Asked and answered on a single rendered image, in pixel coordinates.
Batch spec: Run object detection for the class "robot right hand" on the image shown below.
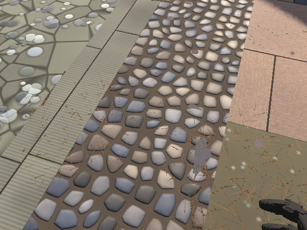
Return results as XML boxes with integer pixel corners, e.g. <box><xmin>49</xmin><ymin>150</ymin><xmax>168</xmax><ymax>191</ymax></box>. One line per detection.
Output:
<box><xmin>259</xmin><ymin>198</ymin><xmax>307</xmax><ymax>230</ymax></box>

